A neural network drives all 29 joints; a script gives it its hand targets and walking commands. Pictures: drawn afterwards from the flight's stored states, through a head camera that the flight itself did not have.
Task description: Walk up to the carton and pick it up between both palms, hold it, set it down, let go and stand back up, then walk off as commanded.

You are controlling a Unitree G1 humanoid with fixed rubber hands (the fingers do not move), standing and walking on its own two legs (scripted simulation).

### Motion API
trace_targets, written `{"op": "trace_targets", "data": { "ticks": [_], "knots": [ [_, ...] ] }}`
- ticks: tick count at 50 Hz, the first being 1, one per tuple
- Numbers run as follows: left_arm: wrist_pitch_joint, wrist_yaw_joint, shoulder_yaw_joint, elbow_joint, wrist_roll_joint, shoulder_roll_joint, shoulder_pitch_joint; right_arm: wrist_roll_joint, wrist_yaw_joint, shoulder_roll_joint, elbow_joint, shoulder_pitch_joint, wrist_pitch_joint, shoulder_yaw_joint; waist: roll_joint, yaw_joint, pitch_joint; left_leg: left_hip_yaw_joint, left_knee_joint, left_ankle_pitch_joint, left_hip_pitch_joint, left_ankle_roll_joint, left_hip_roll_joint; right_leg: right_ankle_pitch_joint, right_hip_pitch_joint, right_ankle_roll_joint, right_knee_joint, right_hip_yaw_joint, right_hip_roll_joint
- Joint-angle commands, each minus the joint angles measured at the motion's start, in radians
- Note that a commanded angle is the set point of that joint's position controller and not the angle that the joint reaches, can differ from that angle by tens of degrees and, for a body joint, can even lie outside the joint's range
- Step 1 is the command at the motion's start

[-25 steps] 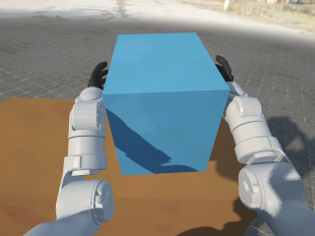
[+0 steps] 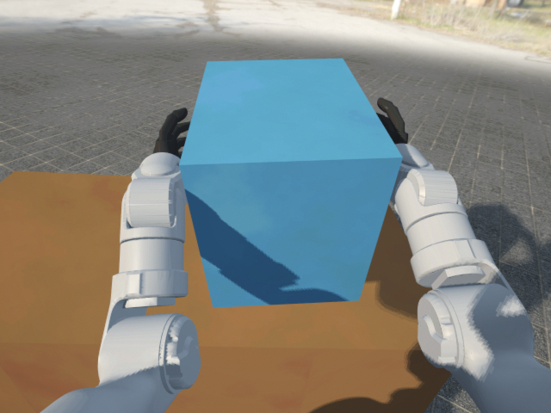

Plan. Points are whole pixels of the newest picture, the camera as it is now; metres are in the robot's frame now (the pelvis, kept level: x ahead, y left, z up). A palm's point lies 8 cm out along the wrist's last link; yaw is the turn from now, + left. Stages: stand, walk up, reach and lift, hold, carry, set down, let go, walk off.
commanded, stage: hold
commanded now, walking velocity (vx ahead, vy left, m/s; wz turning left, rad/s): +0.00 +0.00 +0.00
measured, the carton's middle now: (280, 177) +0.40 +0.01 +0.22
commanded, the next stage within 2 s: none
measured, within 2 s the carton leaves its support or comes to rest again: neither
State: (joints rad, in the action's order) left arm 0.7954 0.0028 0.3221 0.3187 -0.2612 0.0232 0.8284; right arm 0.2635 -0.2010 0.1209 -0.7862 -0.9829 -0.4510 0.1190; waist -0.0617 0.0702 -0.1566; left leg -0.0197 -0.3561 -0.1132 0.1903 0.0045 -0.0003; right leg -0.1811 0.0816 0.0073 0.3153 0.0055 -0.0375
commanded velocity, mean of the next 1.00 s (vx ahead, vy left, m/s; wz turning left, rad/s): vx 0.00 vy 0.00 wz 0.00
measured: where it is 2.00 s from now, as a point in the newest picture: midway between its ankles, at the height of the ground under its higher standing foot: outside the picture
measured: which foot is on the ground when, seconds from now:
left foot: down 0.00-1.00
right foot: down 0.00-1.00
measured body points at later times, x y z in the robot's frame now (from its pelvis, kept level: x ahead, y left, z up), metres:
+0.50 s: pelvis +0.00 +0.00 +0.00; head -0.08 +0.04 +0.44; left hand +0.39 +0.16 +0.26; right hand +0.40 -0.15 +0.28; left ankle +0.05 +0.11 -0.75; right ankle +0.00 -0.11 -0.75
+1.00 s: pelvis +0.00 +0.00 +0.00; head -0.08 +0.04 +0.44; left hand +0.39 +0.16 +0.26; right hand +0.39 -0.15 +0.28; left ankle +0.05 +0.11 -0.75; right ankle +0.00 -0.11 -0.75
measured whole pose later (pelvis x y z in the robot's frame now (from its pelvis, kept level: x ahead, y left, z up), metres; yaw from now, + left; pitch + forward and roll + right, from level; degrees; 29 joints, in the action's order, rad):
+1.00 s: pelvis +0.00 +0.00 +0.00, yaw +0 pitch -3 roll -1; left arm 0.80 0.00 0.32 0.32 -0.26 0.02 0.83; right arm 0.28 -0.21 0.13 -0.76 -0.97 -0.48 0.11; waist -0.06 0.07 -0.17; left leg -0.02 -0.36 -0.12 0.19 0.00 0.00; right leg -0.19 0.08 0.01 0.31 0.01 -0.04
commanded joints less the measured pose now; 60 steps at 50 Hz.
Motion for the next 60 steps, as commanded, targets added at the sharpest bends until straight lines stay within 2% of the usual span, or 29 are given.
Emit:
{"op": "trace_targets", "data": {
  "ticks": [1, 4, 6, 7, 8, 11, 12, 14, 17, 19, 23, 25, 26, 28, 29, 31, 32, 33, 35, 36, 37, 41, 44, 45, 46, 50, 54, 58, 60],
  "knots": [
    [-0.055, -0.126, -0.442, -0.128, 0.169, -0.569, 0.707, 0.196, 0.099, -0.601, 0.214, -0.661, -0.025, -0.373, 0.132, 0.002, -0.247, 0.006, 0.038, 0.065, -0.267, -0.035, 0.002, 0.042, 0.071, -0.05, -0.083, 0.003, -0.008],
    [-0.059, -0.127, -0.446, -0.112, 0.166, -0.584, 0.773, 0.178, 0.106, -0.602, 0.176, -0.696, -0.026, -0.327, 0.155, 0.007, -0.21, 0.014, 0.061, -0.042, -0.218, -0.041, 0.004, -0.049, 0.102, -0.045, -0.093, 0.002, -0.006],
    [-0.059, -0.12, -0.459, -0.153, 0.181, -0.605, 0.71, 0.202, 0.109, -0.617, 0.271, -0.7, -0.015, -0.366, 0.132, -0.012, -0.281, 0.008, 0.056, 0.048, -0.26, -0.04, 0.0, 0.035, 0.057, -0.047, -0.084, -0.001, -0.014],
    [-0.058, -0.119, -0.436, -0.101, 0.17, -0.593, 0.72, 0.19, 0.109, -0.607, 0.188, -0.669, -0.026, -0.341, 0.155, 0.002, -0.221, 0.01, 0.061, 0.005, -0.256, -0.042, 0.003, -0.009, 0.103, -0.042, -0.093, 0.006, -0.009],
    [-0.062, -0.121, -0.44, -0.12, 0.16, -0.598, 0.758, 0.181, 0.112, -0.609, 0.214, -0.716, -0.014, -0.331, 0.17, -0.007, -0.242, 0.008, 0.059, -0.025, -0.24, -0.045, 0.0, -0.041, 0.11, -0.037, -0.092, -0.002, -0.008],
    [-0.065, -0.123, -0.439, -0.119, 0.171, -0.589, 0.735, 0.173, 0.111, -0.606, 0.209, -0.689, -0.019, -0.331, 0.131, -0.003, -0.253, 0.006, 0.06, -0.008, -0.255, -0.034, -0.004, -0.018, 0.089, -0.043, -0.089, 0.0, -0.013],
    [-0.065, -0.124, -0.451, -0.113, 0.178, -0.602, 0.748, 0.167, 0.109, -0.597, 0.18, -0.681, -0.021, -0.319, 0.132, 0.027, -0.243, 0.009, 0.059, -0.012, -0.246, -0.04, -0.002, -0.014, 0.09, -0.04, -0.087, -0.003, -0.013],
    [-0.059, -0.131, -0.434, -0.09, 0.165, -0.586, 0.751, 0.166, 0.11, -0.581, 0.163, -0.676, -0.026, -0.31, 0.157, 0.007, -0.203, 0.007, 0.07, -0.041, -0.221, -0.038, -0.004, -0.048, 0.102, -0.04, -0.094, 0.011, -0.002],
    [-0.06, -0.131, -0.446, -0.134, 0.177, -0.589, 0.703, 0.186, 0.109, -0.604, 0.228, -0.67, -0.019, -0.348, 0.12, 0.002, -0.276, 0.005, 0.061, 0.043, -0.263, -0.034, -0.002, 0.045, 0.057, -0.047, -0.085, 0.003, -0.011],
    [-0.049, -0.129, -0.449, -0.151, 0.167, -0.596, 0.672, 0.202, 0.1, -0.597, 0.257, -0.653, -0.018, -0.37, 0.161, -0.001, -0.27, 0.007, 0.037, 0.114, -0.278, -0.043, 0.006, 0.099, 0.041, -0.047, -0.078, -0.001, -0.014],
    [-0.051, -0.119, -0.466, -0.182, 0.191, -0.596, 0.687, 0.23, 0.091, -0.617, 0.315, -0.676, -0.027, -0.404, 0.146, -0.005, -0.324, -0.001, 0.017, 0.149, -0.297, -0.041, 0.004, 0.126, 0.04, -0.047, -0.069, 0.005, -0.016],
    [-0.049, -0.127, -0.48, -0.188, 0.19, -0.614, 0.679, 0.201, 0.089, -0.584, 0.304, -0.649, -0.027, -0.363, 0.154, 0.031, -0.301, -0.001, 0.032, 0.117, -0.312, -0.054, 0.001, 0.101, 0.057, -0.047, -0.083, 0.0, -0.019],
    [-0.051, -0.123, -0.468, -0.18, 0.191, -0.593, 0.702, 0.222, 0.091, -0.606, 0.303, -0.671, -0.031, -0.38, 0.147, 0.005, -0.281, 0.003, 0.026, 0.121, -0.29, -0.049, 0.004, 0.098, 0.057, -0.05, -0.075, 0.004, -0.018],
    [-0.045, -0.125, -0.457, -0.153, 0.17, -0.596, 0.701, 0.206, 0.096, -0.593, 0.231, -0.648, -0.043, -0.363, 0.159, -0.002, -0.237, 0.004, 0.046, 0.052, -0.272, -0.049, 0.002, 0.021, 0.091, -0.048, -0.085, -0.001, -0.018],
    [-0.045, -0.127, -0.452, -0.138, 0.165, -0.601, 0.729, 0.186, 0.099, -0.589, 0.228, -0.669, -0.04, -0.333, 0.155, 0.018, -0.195, 0.001, 0.053, -0.01, -0.247, -0.049, -0.006, -0.025, 0.099, -0.039, -0.095, 0.004, -0.011],
    [-0.046, -0.124, -0.456, -0.152, 0.177, -0.608, 0.73, 0.2, 0.108, -0.59, 0.242, -0.676, -0.034, -0.348, 0.17, 0.008, -0.237, 0.001, 0.061, 0.005, -0.242, -0.045, -0.003, 0.001, 0.084, -0.037, -0.085, 0.005, -0.01],
    [-0.048, -0.125, -0.423, -0.115, 0.161, -0.582, 0.729, 0.189, 0.107, -0.596, 0.211, -0.684, -0.038, -0.345, 0.13, -0.01, -0.225, 0.01, 0.062, 0.001, -0.237, -0.038, -0.002, -0.011, 0.087, -0.041, -0.088, 0.008, -0.012],
    [-0.049, -0.128, -0.443, -0.097, 0.175, -0.588, 0.746, 0.186, 0.108, -0.582, 0.177, -0.678, -0.042, -0.326, 0.146, 0.012, -0.182, 0.009, 0.069, -0.027, -0.221, -0.046, 0.0, -0.03, 0.103, -0.041, -0.089, 0.002, -0.009],
    [-0.05, -0.128, -0.447, -0.111, 0.169, -0.598, 0.742, 0.183, 0.111, -0.591, 0.195, -0.686, -0.04, -0.327, 0.151, -0.002, -0.21, 0.004, 0.071, -0.018, -0.232, -0.045, -0.002, -0.025, 0.101, -0.043, -0.09, 0.005, -0.011],
    [-0.049, -0.128, -0.46, -0.14, 0.169, -0.608, 0.725, 0.179, 0.11, -0.58, 0.209, -0.662, -0.034, -0.318, 0.153, 0.016, -0.25, 0.007, 0.059, 0.016, -0.25, -0.046, -0.004, 0.011, 0.077, -0.039, -0.09, 0.007, -0.009],
    [-0.054, -0.123, -0.457, -0.156, 0.18, -0.584, 0.725, 0.201, 0.106, -0.601, 0.243, -0.685, -0.029, -0.347, 0.146, -0.002, -0.291, 0.01, 0.046, 0.061, -0.258, -0.046, -0.002, 0.063, 0.06, -0.047, -0.084, 0.008, -0.009],
    [-0.049, -0.125, -0.467, -0.187, 0.183, -0.586, 0.712, 0.223, 0.095, -0.598, 0.258, -0.652, -0.035, -0.375, 0.152, 0.011, -0.278, 0.009, 0.025, 0.125, -0.286, -0.05, 0.004, 0.115, 0.044, -0.053, -0.073, 0.006, -0.015],
    [-0.047, -0.128, -0.446, -0.155, 0.171, -0.586, 0.738, 0.202, 0.098, -0.599, 0.241, -0.674, -0.041, -0.357, 0.149, 0.001, -0.238, 0.006, 0.046, 0.049, -0.265, -0.045, 0.0, 0.029, 0.075, -0.046, -0.083, 0.001, -0.019],
    [-0.045, -0.124, -0.464, -0.17, 0.179, -0.594, 0.689, 0.21, 0.097, -0.597, 0.306, -0.675, -0.031, -0.372, 0.143, 0.003, -0.292, 0.005, 0.03, 0.086, -0.283, -0.048, -0.002, 0.072, 0.06, -0.048, -0.082, 0.004, -0.012],
    [-0.042, -0.127, -0.446, -0.127, 0.176, -0.604, 0.696, 0.211, 0.096, -0.595, 0.243, -0.679, -0.042, -0.365, 0.137, -0.002, -0.227, 0.002, 0.041, 0.069, -0.253, -0.042, 0.0, 0.053, 0.082, -0.045, -0.083, 0.001, -0.016],
    [-0.047, -0.125, -0.466, -0.168, 0.193, -0.598, 0.733, 0.218, 0.099, -0.598, 0.262, -0.695, -0.038, -0.365, 0.143, 0.005, -0.278, -0.001, 0.04, 0.077, -0.271, -0.045, 0.0, 0.046, 0.079, -0.046, -0.083, -0.002, -0.014],
    [-0.043, -0.127, -0.414, -0.073, 0.162, -0.594, 0.718, 0.2, 0.104, -0.593, 0.217, -0.712, -0.039, -0.344, 0.139, -0.012, -0.204, 0.01, 0.056, 0.003, -0.23, -0.039, 0.005, -0.01, 0.114, -0.044, -0.092, 0.006, -0.014],
    [-0.047, -0.122, -0.488, -0.211, 0.204, -0.621, 0.719, 0.21, 0.097, -0.595, 0.265, -0.648, -0.038, -0.352, 0.174, 0.033, -0.308, -0.006, 0.027, 0.12, -0.295, -0.055, -0.004, 0.102, 0.064, -0.042, -0.082, 0.001, -0.016],
    [-0.044, -0.13, -0.43, -0.125, 0.169, -0.594, 0.712, 0.2, 0.099, -0.594, 0.226, -0.669, -0.045, -0.356, 0.134, 0.005, -0.234, 0.004, 0.055, 0.051, -0.261, -0.042, -0.001, 0.042, 0.069, -0.049, -0.088, -0.001, -0.02]
  ]
}}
